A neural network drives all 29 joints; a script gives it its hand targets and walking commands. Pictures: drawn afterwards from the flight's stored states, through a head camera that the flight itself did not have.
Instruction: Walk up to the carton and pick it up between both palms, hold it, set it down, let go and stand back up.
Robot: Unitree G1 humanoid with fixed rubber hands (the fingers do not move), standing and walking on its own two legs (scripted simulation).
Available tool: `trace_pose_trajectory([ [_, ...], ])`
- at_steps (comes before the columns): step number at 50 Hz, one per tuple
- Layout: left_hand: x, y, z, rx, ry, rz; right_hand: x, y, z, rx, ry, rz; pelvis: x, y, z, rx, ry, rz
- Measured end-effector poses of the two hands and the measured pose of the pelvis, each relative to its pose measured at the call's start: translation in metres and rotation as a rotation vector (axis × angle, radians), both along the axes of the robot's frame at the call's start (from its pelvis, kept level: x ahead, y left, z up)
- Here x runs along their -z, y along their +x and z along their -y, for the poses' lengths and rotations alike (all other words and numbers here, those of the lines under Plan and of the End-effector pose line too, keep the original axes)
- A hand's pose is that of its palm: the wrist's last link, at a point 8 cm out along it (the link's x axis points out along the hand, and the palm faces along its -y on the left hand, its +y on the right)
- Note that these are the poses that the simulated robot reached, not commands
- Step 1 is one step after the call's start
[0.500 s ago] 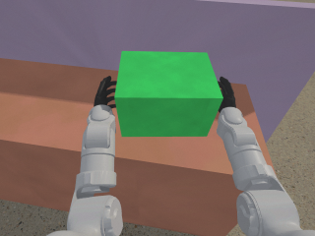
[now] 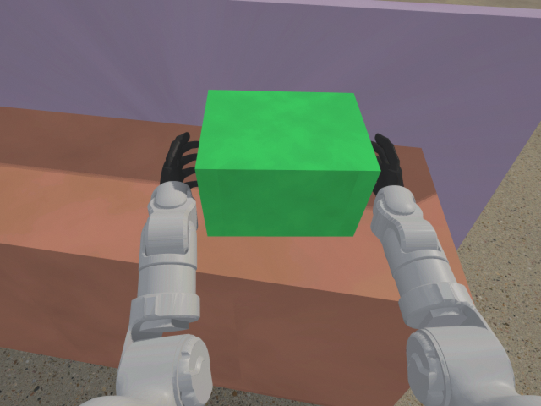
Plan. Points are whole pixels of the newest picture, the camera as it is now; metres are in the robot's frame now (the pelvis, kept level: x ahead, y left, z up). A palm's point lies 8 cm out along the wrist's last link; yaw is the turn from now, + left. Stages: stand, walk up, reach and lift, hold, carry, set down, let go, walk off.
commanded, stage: hold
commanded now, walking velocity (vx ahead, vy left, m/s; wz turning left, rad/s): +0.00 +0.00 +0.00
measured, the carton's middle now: (281, 163) +0.42 +0.01 +0.17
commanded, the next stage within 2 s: none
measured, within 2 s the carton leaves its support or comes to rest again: neither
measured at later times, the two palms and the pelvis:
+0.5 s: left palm (179, 184) +0.37 +0.16 +0.17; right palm (388, 186) +0.38 -0.15 +0.16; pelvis +0.01 +0.00 +0.00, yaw +0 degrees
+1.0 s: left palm (175, 186) +0.37 +0.17 +0.17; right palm (386, 188) +0.37 -0.15 +0.16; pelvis +0.00 +0.00 +0.00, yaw +0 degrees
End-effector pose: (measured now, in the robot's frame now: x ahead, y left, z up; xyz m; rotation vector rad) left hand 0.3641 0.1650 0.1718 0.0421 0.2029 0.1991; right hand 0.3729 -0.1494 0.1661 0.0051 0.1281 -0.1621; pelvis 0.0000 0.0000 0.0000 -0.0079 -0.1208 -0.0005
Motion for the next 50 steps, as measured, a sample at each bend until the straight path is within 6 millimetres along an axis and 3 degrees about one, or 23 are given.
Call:
trace_pose_trajectory([
  [9, 0.009, 0.004, -0.005, -0.005, -0.004, -0.029, 0.006, 0.006, -0.006, -0.005, -0.018, -0.029, 0.0, -0.001, 0.001, -0.005, -0.001, -0.022],
  [16, 0.003, 0.005, -0.002, -0.002, 0.006, 0.007, -0.003, 0.006, -0.004, 0.011, 0.0, 0.01, 0.0, 0.003, -0.002, -0.007, -0.007, -0.018],
  [26, 0.001, 0.005, 0.004, 0.017, 0.008, -0.004, 0.002, 0.002, 0.004, 0.019, 0.005, -0.004, 0.0, 0.008, -0.003, -0.004, -0.004, -0.003],
  [50, 0.003, 0.002, -0.001, 0.006, 0.002, -0.019, 0.003, 0.0, -0.001, 0.003, -0.012, -0.021, 0.0, -0.001, 0.0, -0.003, -0.001, -0.007],
])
